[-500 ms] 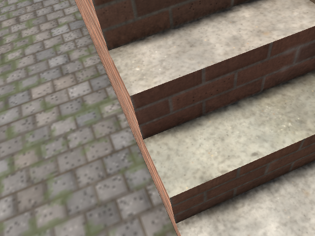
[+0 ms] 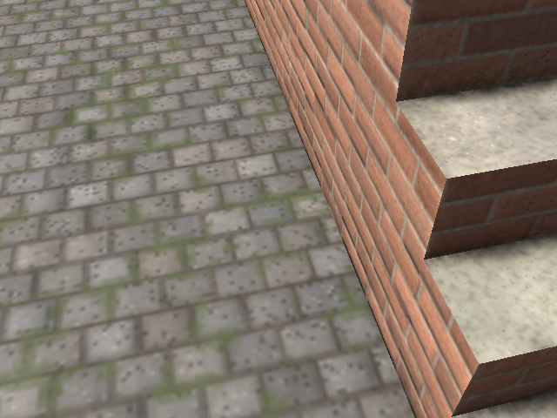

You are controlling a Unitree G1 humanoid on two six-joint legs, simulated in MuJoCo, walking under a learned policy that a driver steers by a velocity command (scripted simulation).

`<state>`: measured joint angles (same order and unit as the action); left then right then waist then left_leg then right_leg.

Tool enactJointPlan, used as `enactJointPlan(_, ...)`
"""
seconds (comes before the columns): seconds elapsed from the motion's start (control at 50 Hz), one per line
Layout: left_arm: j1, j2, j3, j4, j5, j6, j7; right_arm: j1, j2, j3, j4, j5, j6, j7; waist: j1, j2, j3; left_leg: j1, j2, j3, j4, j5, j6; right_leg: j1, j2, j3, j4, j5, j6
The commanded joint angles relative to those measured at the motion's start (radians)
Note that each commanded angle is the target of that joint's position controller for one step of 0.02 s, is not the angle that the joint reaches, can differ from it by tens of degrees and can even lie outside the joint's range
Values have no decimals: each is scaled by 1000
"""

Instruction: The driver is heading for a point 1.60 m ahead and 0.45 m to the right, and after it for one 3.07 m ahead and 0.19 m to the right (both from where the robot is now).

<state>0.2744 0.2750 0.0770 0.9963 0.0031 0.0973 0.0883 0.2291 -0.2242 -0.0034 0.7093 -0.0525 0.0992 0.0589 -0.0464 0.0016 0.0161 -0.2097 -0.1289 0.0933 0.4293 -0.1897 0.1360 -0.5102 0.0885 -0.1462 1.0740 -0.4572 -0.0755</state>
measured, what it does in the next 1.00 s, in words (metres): walks ahead, turning right: right foot, then left foot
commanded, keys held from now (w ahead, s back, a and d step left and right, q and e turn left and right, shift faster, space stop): w+e+shift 0.30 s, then e+shift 0.36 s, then shift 0.06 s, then q+shift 0.28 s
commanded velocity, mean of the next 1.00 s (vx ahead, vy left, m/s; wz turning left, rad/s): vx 0.21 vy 0.17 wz -0.57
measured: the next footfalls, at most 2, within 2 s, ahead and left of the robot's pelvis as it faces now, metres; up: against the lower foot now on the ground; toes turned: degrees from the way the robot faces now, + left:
right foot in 0.10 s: +0.04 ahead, -0.05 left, +0.00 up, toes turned -8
left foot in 0.36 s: +0.14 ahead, +0.39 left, +0.00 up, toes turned -21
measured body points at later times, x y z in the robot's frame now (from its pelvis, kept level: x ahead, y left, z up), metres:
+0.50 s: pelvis +0.07 +0.22 -0.01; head +0.11 +0.23 +0.44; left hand +0.35 +0.42 -0.10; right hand +0.04 -0.06 -0.12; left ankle +0.10 +0.41 -0.73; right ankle +0.02 +0.09 -0.61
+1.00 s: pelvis +0.14 +0.14 +0.00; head +0.17 +0.10 +0.44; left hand +0.41 +0.23 -0.11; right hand +0.03 -0.10 -0.14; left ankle +0.20 +0.26 -0.66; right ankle +0.18 +0.04 -0.73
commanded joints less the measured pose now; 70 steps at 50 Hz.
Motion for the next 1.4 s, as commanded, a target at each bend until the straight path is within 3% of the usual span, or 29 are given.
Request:
enactJointPlan(0.02,180,133,30,21,-4,-8,10,-127,-63,-5,-60,-11,-13,-13,81,57,31,-225,296,-190,-214,-192,20,275,-136,94,-246,4,-44)
enactJointPlan(0.08,419,125,50,115,-9,-23,16,-128,-128,-21,-38,-7,-7,-33,167,-176,27,-420,142,-3,106,-146,-133,604,-187,127,-599,116,-100)
enactJointPlan(0.1,344,115,42,76,23,-14,12,-75,-178,-33,-30,-5,-15,-41,160,-370,92,-594,118,30,507,-352,-170,577,-369,415,-687,96,-150)
enactJointPlan(0.12,296,237,49,-18,51,-34,36,-20,-146,-43,-112,37,-3,-9,97,-570,116,-706,175,-128,916,-386,-231,375,-839,1207,-1057,-297,-369)
enactJointPlan(0.14,166,210,45,-21,76,-61,61,-98,-194,-60,-135,11,-1,11,44,-326,243,-579,242,-294,1060,-79,-224,22,-780,1310,-1178,-356,-337)
enactJointPlan(0.18,15,325,83,-73,70,-83,45,-105,-219,-76,-131,-34,-9,10,-29,0,137,-455,176,-333,1031,-5,-226,68,-496,810,-942,-80,-163)
enactJointPlan(0.24,23,297,103,-114,50,-86,9,-97,-61,-24,-114,-24,-2,38,17,-91,74,-274,137,-171,478,-77,-152,145,-228,368,-736,71,5)
enactJointPlan(0.3,153,294,115,-124,42,-68,13,-225,-2,-16,-180,-11,3,16,143,-226,84,-182,73,-58,197,-167,-164,145,-285,459,-805,97,-19)
enactJointPlan(0.32,-264,171,72,-290,-10,-81,-64,42,-108,-48,-79,145,-56,-21,-88,-165,-140,283,183,-153,55,-69,-262,-96,-99,233,-575,-39,-47)
enactJointPlan(0.34,-384,136,56,-381,15,-91,-88,261,-198,-72,12,136,-84,-51,-210,177,-141,462,175,-22,84,-77,-325,-325,-26,249,-280,-205,-62)
enactJointPlan(0.36,-379,-3,17,-385,63,-115,-88,411,-206,-56,52,85,-121,-67,-220,210,-113,424,290,-158,159,-212,-378,-482,33,394,22,-228,-89)
enactJointPlan(0.38,-256,-147,-24,-401,59,-137,-79,410,-221,-31,21,49,-130,-80,-110,267,-130,285,558,-495,162,-119,-382,-531,49,427,365,-282,-72)
enactJointPlan(0.4,-49,-104,-15,-427,11,-147,-89,226,-421,-91,-51,16,-136,-99,44,467,-287,272,731,-996,-283,-468,-244,-511,18,418,396,-55,-33)
enactJointPlan(0.42,-64,10,2,-394,25,-141,-91,5,-397,-99,-101,9,-140,-95,118,362,-134,190,659,-890,-356,-792,-175,-545,-62,319,466,90,5)
enactJointPlan(0.46,-90,119,39,-351,45,-120,-122,-65,-279,-77,-103,6,-127,-85,106,254,-27,93,497,-498,-283,-500,-126,-438,-116,219,398,178,66)
enactJointPlan(0.52,-208,100,38,-376,34,-64,-177,84,-151,-50,-29,20,-152,-83,53,195,67,140,448,-220,-171,91,-99,-432,-125,207,368,203,86)
enactJointPlan(0.66,-414,50,10,-480,20,-40,-219,130,-230,-95,-24,24,-138,-108,7,183,81,192,492,31,-142,351,-105,-201,-137,89,-196,193,51)
enactJointPlan(0.74,-77,106,28,-371,56,-73,-167,161,-246,-104,-14,90,-117,-108,127,143,-117,18,394,109,343,735,-130,448,17,36,-569,337,-12)
enactJointPlan(0.76,-31,158,40,-343,62,-82,-142,177,-198,-92,-29,73,-121,-94,143,-35,-169,-234,334,90,587,85,-154,678,-90,183,-613,546,-43)
enactJointPlan(0.78,-50,292,52,-408,21,-85,-122,251,-67,-56,-112,63,-106,-74,57,-304,-322,-455,228,50,885,-602,-189,833,-530,604,-566,1108,-181)
enactJointPlan(0.8,8,219,37,-409,-29,-75,-99,178,-173,-78,-73,46,-77,-79,144,-130,-423,-276,224,-84,900,-470,-178,642,-509,547,-630,1150,-224)
enactJointPlan(0.86,-228,54,-32,-377,-3,-93,-74,190,-126,-54,-10,46,-47,-69,4,-87,-146,-135,245,-115,659,-263,-153,287,-339,288,-759,580,-109)
enactJointPlan(1.02,-167,63,-32,-322,12,-118,-43,119,-141,-82,-7,24,-3,-59,23,-71,-68,-269,188,-117,733,-216,-109,265,-438,289,-886,194,-179)
enactJointPlan(1.22,-142,130,-1,-302,19,-96,-50,88,-120,-81,-60,40,-10,0,12,-82,-78,-2,139,19,194,-224,-60,226,-421,34,-776,82,-55)
enactJointPlan(1.26,-93,96,2,-286,17,-81,-73,150,-183,-97,-44,31,-24,-12,-16,150,-2,77,243,-238,-130,-194,-3,67,-306,-88,-479,-13,66)
enactJointPlan(1.28,-178,43,-14,-375,18,-76,-79,215,-330,-134,-57,30,-25,-31,-39,328,42,88,482,-746,-241,-566,142,-243,-108,-74,-219,-221,136)
enactJointPlan(1.3,-296,77,-9,-410,57,-80,-91,231,-352,-146,-51,15,-23,-50,-74,215,99,13,488,-832,-348,-882,208,-323,-108,149,-96,-120,128)
enactJointPlan(1.34,-268,122,4,-397,29,-101,-114,80,-294,-123,-76,30,-30,-74,27,172,129,-6,399,-650,-356,-669,123,-325,-129,183,-75,154,131)
enactJointPlan(1.4,-171,115,6,-326,63,-112,-130,55,-233,-106,-98,35,-75,-54,42,98,-7,75,296,-486,-289,-415,85,-222,-113,150,-75,286,132)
